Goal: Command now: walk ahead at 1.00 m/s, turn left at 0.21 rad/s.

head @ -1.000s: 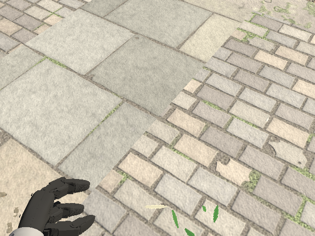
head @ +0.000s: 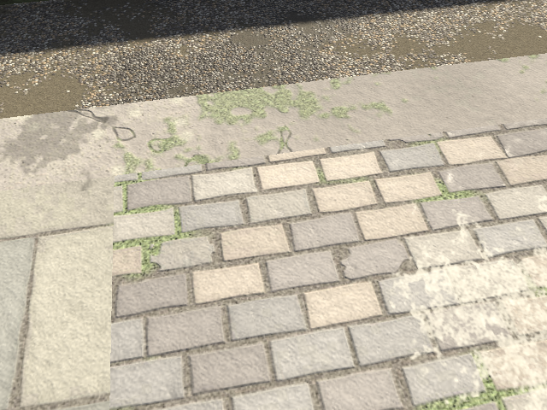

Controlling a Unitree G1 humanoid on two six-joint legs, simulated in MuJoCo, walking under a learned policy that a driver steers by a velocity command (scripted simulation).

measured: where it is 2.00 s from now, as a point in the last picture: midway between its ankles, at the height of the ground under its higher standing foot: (119, 134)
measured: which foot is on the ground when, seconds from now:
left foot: up 0.00-0.32, down 0.34-0.72, up 0.74-1.00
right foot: down 0.00-0.34, up 0.36-0.72, down 0.74-1.00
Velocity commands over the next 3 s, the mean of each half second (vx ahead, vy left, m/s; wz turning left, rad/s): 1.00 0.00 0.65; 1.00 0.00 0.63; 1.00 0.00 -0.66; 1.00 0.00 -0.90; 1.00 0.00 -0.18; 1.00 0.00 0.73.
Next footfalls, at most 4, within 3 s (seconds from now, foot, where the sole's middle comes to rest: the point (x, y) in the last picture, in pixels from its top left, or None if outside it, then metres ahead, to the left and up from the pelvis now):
0.34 left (239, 394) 0.50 0.09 -0.76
0.74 right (247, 240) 0.94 0.06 -0.76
1.14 left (114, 219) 1.04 0.45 -0.76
1.52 right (136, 129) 1.43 0.43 -0.76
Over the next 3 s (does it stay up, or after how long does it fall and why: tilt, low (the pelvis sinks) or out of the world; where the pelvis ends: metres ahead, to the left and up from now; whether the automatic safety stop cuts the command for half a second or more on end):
stays up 1.20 0.39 0.00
